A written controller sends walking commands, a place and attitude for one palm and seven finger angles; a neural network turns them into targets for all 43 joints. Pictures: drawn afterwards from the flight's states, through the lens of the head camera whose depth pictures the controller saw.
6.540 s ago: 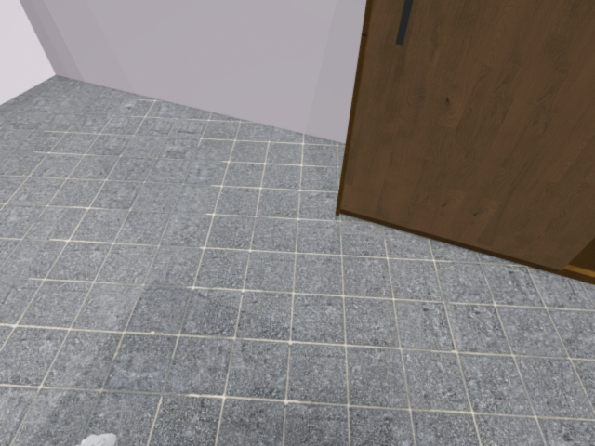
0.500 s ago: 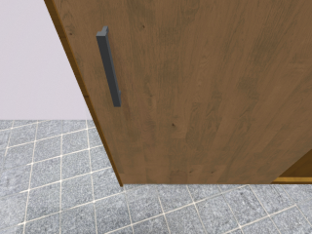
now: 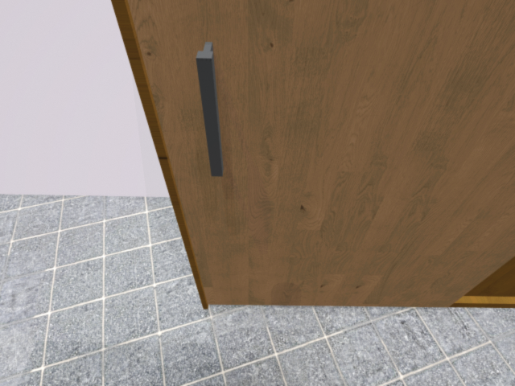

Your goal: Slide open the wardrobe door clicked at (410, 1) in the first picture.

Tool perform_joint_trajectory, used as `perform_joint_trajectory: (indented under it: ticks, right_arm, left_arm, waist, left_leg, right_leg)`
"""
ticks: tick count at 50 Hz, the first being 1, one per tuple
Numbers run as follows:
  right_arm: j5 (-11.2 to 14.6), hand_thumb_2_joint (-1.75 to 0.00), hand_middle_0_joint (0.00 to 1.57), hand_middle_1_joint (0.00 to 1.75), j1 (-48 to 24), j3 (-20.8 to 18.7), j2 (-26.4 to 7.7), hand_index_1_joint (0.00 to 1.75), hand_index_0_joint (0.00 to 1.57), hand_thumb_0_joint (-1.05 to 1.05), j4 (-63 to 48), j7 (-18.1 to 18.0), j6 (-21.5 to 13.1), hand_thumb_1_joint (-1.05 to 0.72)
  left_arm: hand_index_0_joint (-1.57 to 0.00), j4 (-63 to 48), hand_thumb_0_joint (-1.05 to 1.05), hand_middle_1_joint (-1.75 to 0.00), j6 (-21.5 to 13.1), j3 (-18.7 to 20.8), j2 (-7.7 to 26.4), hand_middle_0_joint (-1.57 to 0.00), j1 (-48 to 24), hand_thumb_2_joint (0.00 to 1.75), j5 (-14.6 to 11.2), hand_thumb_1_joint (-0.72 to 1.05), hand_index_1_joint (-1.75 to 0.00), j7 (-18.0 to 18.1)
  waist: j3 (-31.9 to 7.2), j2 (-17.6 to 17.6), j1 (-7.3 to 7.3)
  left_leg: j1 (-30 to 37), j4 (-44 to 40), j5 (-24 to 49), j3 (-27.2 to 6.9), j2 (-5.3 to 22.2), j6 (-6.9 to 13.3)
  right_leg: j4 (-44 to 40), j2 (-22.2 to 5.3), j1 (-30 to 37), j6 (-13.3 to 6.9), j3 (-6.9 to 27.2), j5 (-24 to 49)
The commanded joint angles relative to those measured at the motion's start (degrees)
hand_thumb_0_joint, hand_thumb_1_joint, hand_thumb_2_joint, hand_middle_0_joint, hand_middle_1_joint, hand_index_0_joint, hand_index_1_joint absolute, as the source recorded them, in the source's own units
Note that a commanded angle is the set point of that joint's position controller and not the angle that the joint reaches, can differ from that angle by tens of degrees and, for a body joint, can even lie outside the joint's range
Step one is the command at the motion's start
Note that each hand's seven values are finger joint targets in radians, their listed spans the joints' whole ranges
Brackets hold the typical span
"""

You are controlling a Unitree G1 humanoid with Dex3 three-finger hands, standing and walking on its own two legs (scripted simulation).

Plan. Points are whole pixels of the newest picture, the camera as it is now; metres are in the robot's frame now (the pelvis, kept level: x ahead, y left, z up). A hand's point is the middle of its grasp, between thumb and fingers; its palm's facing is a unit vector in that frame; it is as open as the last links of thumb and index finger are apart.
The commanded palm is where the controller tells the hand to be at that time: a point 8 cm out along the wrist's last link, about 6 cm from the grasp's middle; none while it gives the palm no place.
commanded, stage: look again from close up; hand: left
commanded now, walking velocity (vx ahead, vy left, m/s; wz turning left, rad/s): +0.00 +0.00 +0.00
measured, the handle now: (213, 116) +0.49 +0.11 +0.17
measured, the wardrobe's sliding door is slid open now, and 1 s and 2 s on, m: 0.00 0.00 0.00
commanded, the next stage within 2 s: raise the hand with hooked fingers in 0.82 s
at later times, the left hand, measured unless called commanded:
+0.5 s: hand out of the picture +0.01 +0.18 -0.18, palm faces +0.00 -0.98 -0.18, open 7.4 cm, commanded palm none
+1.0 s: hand out of the picture +0.08 +0.18 -0.13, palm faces +0.17 -0.96 -0.21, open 7.4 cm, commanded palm +0.11 +0.23 -0.06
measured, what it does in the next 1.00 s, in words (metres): stands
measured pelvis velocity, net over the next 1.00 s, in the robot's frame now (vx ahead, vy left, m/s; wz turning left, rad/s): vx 0.00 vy -0.01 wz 0.00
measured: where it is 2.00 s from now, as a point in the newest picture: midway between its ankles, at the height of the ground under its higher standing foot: outside the picture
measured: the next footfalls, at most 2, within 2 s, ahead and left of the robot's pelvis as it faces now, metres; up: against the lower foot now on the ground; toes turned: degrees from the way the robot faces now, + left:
none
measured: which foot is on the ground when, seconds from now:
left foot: down 0.00-1.00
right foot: down 0.00-1.00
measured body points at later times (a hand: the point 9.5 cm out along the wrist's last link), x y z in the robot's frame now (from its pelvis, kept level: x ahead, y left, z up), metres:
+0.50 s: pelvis +0.01 +0.01 +0.00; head +0.03 +0.01 +0.45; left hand +0.01 +0.23 -0.16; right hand +0.02 -0.22 -0.15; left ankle +0.00 +0.09 -0.74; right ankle -0.03 -0.13 -0.74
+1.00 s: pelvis +0.00 -0.01 +0.00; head +0.02 +0.00 +0.45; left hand +0.07 +0.23 -0.12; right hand +0.04 -0.24 -0.15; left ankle +0.00 +0.09 -0.74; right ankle -0.02 -0.13 -0.74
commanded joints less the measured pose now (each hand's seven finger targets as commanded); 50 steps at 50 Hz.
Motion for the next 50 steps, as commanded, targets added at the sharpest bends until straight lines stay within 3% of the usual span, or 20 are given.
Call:
perform_joint_trajectory:
  ticks: [1, 3, 8, 22, 31, 35, 45, 46, 47, 48, 49, 50]
  right_arm:
    - [0.4, -0.90, 0.20, 0.30, 1.6, -1.1, -6.5, 0.30, 0.20, 0.00, -1.7, -0.4, -1.3, -0.90]
    - [0.5, -0.90, 0.20, 0.30, 1.9, -1.1, -6.2, 0.30, 0.20, 0.00, -1.2, -0.5, -1.4, -0.90]
    - [0.5, -0.90, 0.20, 0.30, 1.5, -1.1, -6.1, 0.30, 0.20, 0.00, -0.3, -0.6, -1.4, -0.90]
    - [0.5, -0.90, 0.20, 0.30, 0.5, -1.3, -6.4, 0.30, 0.20, 0.00, 0.5, -0.7, -1.2, -0.90]
    - [0.5, -0.90, 0.20, 0.30, 0.5, -1.3, -6.6, 0.30, 0.20, 0.00, 0.9, -0.8, -1.4, -0.90]
    - [0.5, -0.90, 0.20, 0.30, 0.4, -1.3, -6.5, 0.30, 0.20, 0.00, 1.1, -0.7, -1.3, -0.90]
    - [0.5, -0.90, 0.20, 0.30, 0.6, -1.3, -6.5, 0.30, 0.20, 0.00, 1.4, -0.8, -1.4, -0.90]
    - [1.1, -0.90, 0.20, 0.30, -1.6, -1.5, -8.1, 0.30, 0.20, 0.00, -2.0, -0.3, -1.6, -0.90]
    - [3.6, -0.90, 0.20, 0.30, 0.7, -3.4, -16.2, 0.30, 0.20, 0.00, -21.4, -2.0, -9.5, -0.90]
    - [3.1, -0.90, 0.20, 0.30, -4.5, -0.7, -10.5, 0.30, 0.20, 0.00, -19.4, -4.0, -13.7, -0.90]
    - [2.8, -0.90, 0.20, 0.30, -3.5, -1.3, -8.0, 0.30, 0.20, 0.00, -21.6, -3.2, -16.6, -0.90]
    - [3.7, -0.90, 0.20, 0.30, -2.7, -2.5, -8.9, 0.30, 0.20, 0.00, -18.4, -3.1, -16.6, -0.90]
  left_arm:
    - [-0.20, -1.1, 0.00, -0.30, -0.8, 0.7, 5.2, -0.20, 3.6, 0.90, -0.1, 0.90, -0.30, 0.4]
    - [-0.20, -0.9, 0.00, -0.30, -0.9, 0.7, 5.3, -0.20, 3.7, 0.90, 0.0, 0.90, -0.30, 0.5]
    - [-0.20, -0.1, 0.00, -0.30, -0.9, 0.6, 5.2, -0.20, 3.8, 0.90, 0.0, 0.90, -0.30, 0.6]
    - [-0.20, 1.0, 0.00, -0.30, -0.6, 0.6, 4.6, -0.20, 3.2, 0.90, -0.1, 0.90, -0.30, 0.5]
    - [-0.20, 0.8, 0.00, -0.30, -0.8, 0.9, 5.2, -0.20, 3.1, 0.90, -0.1, 0.90, -0.30, 0.5]
    - [-0.20, 0.8, 0.00, -0.30, -0.8, 1.0, 5.3, -0.20, 2.8, 0.90, 0.0, 0.90, -0.30, 0.5]
    - [-0.20, 0.9, 0.00, -0.30, -0.9, 1.2, 5.4, -0.20, 2.8, 0.90, 0.0, 0.90, -0.30, 0.5]
    - [-0.20, 2.0, 0.00, -0.30, -2.1, 0.6, 4.7, -0.20, 5.8, 0.90, 0.7, 0.90, -0.30, 2.8]
    - [-0.20, -88.3, 0.00, -0.32, -13.5, 9.6, 19.3, -0.20, -35.0, 0.89, -10.4, 0.88, -0.32, 3.0]
    - [-0.20, -86.8, 0.00, -0.33, -12.4, 13.5, 23.9, -0.20, -25.5, 0.88, -6.9, 0.85, -0.33, 5.9]
    - [-0.21, -72.0, 0.00, -0.34, -5.0, 1.5, 4.5, -0.21, 4.9, 0.87, -7.0, 0.83, -0.34, 5.4]
    - [-0.21, -64.8, 0.00, -0.36, -2.9, 1.7, -0.1, -0.21, 6.3, 0.86, -9.3, 0.81, -0.36, 5.2]
  waist:
    - [0.7, 1.0, 0.33]
    - [-0.1, -0.2, 0.36]
    - [0.3, 0.4, 0.35]
    - [1.4, 0.4, 0.19]
    - [-0.4, 0.1, 0.34]
    - [1.4, -0.2, 0.37]
    - [0.6, 0.1, 0.33]
    - [0.4, -0.7, 0.53]
    - [-28.1, 10.0, -5.13]
    - [-23.5, 16.7, -1.43]
    - [-19.0, 13.5, -0.15]
    - [-10.8, 6.6, -2.32]
  left_leg:
    - [0.4, -6.3, 10.4, -7.3, 7.0, 0.3]
    - [1.1, -5.7, 12.8, -7.1, 7.1, 0.4]
    - [2.0, -5.4, 15.0, -6.6, 7.1, 0.3]
    - [2.6, -7.4, 12.2, -6.7, 7.3, 0.1]
    - [3.7, -7.0, 15.2, -6.6, 7.3, 0.1]
    - [2.7, -7.4, 13.7, -6.6, 7.2, 0.0]
    - [3.7, -7.6, 14.9, -6.5, 7.3, -0.1]
    - [2.5, 3.4, 31.3, -6.1, 8.6, -1.7]
    - [19.7, -1.6, 32.4, -6.7, 2.8, -3.0]
    - [21.9, -2.4, 32.8, -4.9, 5.1, -3.8]
    - [16.6, -4.5, 34.3, -6.5, 5.8, -4.4]
    - [10.2, -3.6, 27.8, -6.9, 5.0, -4.1]
  right_leg:
    - [-3.7, -3.2, -1.1, -2.8, 3.3, 7.3]
    - [-3.5, -3.3, -0.1, -2.8, 3.0, 9.1]
    - [-3.7, -3.5, 0.0, -2.6, 3.0, 10.6]
    - [-4.7, -3.6, -0.7, -2.4, 3.3, 8.7]
    - [-4.7, -3.8, 0.6, -2.5, 3.4, 11.0]
    - [-5.3, -3.9, 0.2, -2.5, 3.2, 10.2]
    - [-5.4, -3.9, 0.4, -2.7, 3.5, 11.0]
    - [-4.1, -5.0, -1.6, -1.9, 5.1, 25.8]
    - [0.9, 1.0, 0.3, -3.0, -1.0, 25.3]
    - [4.6, 1.5, -3.4, -3.0, -0.2, 11.4]
    - [7.7, 2.2, -7.7, -3.2, -3.0, 1.8]
    - [7.0, 1.9, -10.6, -2.2, -3.1, 0.8]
